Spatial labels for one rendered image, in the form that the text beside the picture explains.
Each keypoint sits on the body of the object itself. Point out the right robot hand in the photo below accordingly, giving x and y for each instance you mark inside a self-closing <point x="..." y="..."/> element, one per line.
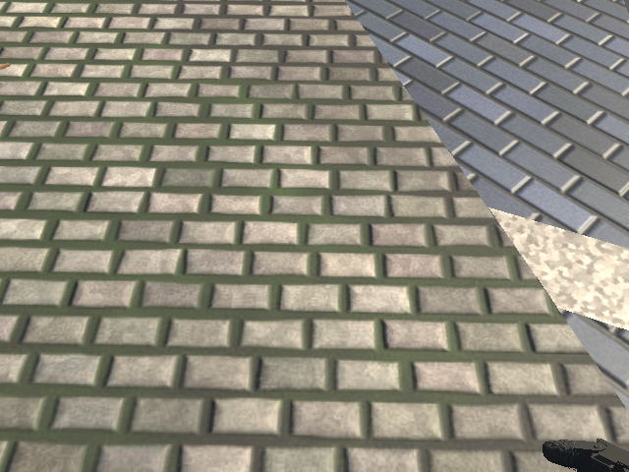
<point x="600" y="456"/>

